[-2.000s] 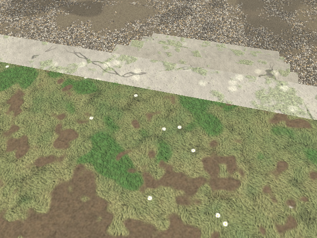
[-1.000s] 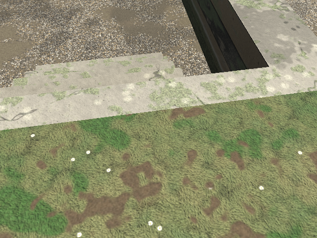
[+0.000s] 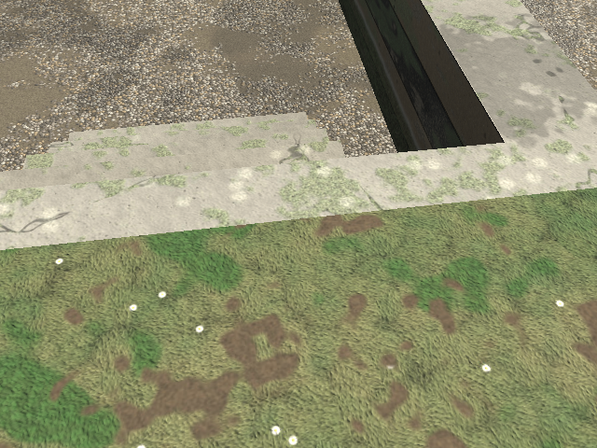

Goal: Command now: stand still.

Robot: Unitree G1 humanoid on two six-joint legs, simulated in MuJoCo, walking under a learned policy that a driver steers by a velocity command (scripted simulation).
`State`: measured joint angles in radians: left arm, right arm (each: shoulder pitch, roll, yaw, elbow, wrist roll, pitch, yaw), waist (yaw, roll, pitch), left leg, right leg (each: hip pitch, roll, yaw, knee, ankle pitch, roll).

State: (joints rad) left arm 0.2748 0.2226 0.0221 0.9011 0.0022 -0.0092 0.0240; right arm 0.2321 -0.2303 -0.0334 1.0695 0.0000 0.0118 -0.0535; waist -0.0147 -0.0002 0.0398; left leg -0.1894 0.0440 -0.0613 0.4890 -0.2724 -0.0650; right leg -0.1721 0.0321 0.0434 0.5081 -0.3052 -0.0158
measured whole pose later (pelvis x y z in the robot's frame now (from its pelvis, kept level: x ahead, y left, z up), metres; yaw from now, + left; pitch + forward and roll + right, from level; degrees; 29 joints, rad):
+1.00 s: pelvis +0.39 +0.00 +0.01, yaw +1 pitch +0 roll -2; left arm 0.31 0.25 0.05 0.99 0.00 -0.10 -0.03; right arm 0.18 -0.28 -0.06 0.88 0.01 -0.08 -0.02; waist 0.04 0.04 0.02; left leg -0.64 0.14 -0.04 1.01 -0.18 0.01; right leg -0.12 0.09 -0.06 0.25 -0.14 -0.08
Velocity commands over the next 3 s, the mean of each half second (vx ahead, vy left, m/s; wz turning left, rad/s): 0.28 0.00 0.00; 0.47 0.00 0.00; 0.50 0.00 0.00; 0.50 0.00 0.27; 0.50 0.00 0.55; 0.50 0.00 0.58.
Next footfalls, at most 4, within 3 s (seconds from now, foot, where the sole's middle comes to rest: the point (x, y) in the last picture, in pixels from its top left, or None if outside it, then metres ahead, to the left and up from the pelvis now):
0.74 right None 0.43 -0.09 -0.77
1.26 left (244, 361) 0.73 0.16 -0.77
1.82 right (328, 255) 1.05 -0.06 -0.77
2.42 left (203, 218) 1.20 0.30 -0.77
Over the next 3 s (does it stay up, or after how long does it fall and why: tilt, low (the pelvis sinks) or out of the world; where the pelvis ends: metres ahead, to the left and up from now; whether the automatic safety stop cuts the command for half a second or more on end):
stays up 1.35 0.26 -0.08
